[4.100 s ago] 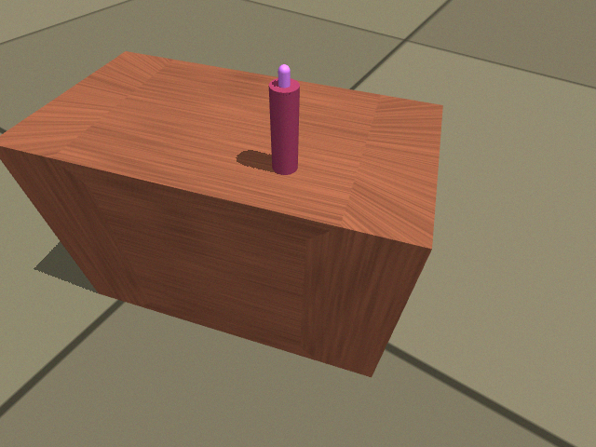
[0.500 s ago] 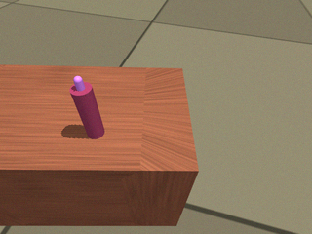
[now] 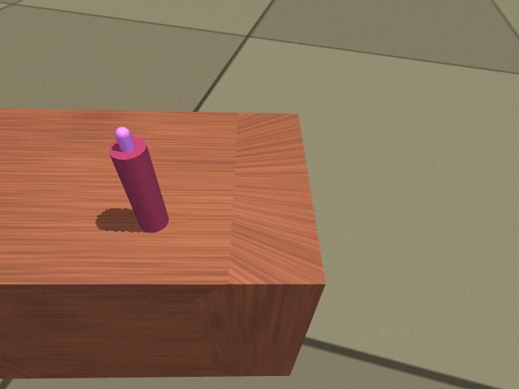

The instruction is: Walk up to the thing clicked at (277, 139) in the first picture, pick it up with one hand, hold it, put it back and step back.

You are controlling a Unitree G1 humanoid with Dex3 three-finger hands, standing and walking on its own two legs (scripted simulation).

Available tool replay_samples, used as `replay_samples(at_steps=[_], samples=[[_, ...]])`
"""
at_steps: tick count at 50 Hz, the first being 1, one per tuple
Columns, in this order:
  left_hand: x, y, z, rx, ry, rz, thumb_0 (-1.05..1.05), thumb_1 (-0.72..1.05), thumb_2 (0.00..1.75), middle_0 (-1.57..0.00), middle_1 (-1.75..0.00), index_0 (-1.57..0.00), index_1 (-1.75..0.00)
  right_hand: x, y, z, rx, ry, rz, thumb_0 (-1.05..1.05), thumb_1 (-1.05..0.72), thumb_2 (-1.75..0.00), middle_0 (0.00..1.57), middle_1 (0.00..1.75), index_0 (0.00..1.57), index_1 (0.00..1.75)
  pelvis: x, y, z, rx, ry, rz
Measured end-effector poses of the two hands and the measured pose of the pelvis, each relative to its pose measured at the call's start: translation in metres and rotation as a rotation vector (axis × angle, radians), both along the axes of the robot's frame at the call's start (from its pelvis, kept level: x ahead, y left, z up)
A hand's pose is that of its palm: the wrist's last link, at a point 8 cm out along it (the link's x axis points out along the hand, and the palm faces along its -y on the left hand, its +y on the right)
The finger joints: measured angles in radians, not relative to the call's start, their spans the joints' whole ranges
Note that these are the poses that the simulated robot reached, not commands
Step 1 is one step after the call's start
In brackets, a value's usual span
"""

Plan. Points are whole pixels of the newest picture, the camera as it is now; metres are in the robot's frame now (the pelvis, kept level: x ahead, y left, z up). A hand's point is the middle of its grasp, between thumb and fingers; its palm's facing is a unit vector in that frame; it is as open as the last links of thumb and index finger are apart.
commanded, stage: walk up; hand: left
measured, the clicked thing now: (140, 181) +0.48 +0.23 +0.04
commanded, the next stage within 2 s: stand in 0.08 s
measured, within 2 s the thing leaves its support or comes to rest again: neither
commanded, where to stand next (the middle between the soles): +0.03 +0.01 m, yaw +1 degrees
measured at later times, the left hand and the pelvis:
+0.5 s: hand out of the picture +0.08 +0.26 -0.16, palm faces -0.02 -0.94 -0.35, open 7.4 cm; pelvis +0.01 +0.00 +0.00, yaw +0 degrees
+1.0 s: hand out of the picture +0.09 +0.26 -0.16, palm faces -0.02 -0.94 -0.35, open 7.4 cm; pelvis +0.02 +0.01 +0.00, yaw +0 degrees
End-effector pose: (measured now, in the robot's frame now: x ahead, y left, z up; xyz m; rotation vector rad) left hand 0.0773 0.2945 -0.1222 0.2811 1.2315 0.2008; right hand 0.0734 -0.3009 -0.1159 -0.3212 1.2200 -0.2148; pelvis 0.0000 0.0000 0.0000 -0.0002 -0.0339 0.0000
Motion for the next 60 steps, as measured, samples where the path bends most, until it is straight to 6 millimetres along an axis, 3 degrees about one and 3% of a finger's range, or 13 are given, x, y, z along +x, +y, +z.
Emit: replay_samples(at_steps=[16, 44, 60], samples=[[-0.001, 0.005, 0.004, 0.02, -0.002, -0.018, 0.0, 0.9, 0.9, -0.2, -0.3, -0.2, -0.3, -0.002, 0.007, -0.005, 0.026, 0.029, 0.007, 0.01, -0.9, -0.9, 0.2, 0.3, 0.2, 0.3, 0.006, 0.002, 0.001, 0.0, 0.0, 0.005], [0.004, 0.012, 0.004, 0.029, 0.002, -0.024, 0.0, 0.9, 0.9, -0.2, -0.3, -0.2, -0.3, 0.018, 0.011, -0.001, 0.016, 0.004, 0.018, 0.01, -0.9, -0.9, 0.2, 0.3, 0.2, 0.3, 0.016, 0.008, 0.001, 0.002, -0.001, 0.005], [0.0, 0.013, 0.005, 0.035, 0.013, -0.019, 0.0, 0.9, 0.9, -0.2, -0.3, -0.2, -0.3, 0.015, 0.012, -0.003, 0.022, 0.015, 0.018, 0.01, -0.9, -0.9, 0.2, 0.3, 0.2, 0.3, 0.015, 0.007, 0.001, 0.003, -0.001, 0.007]])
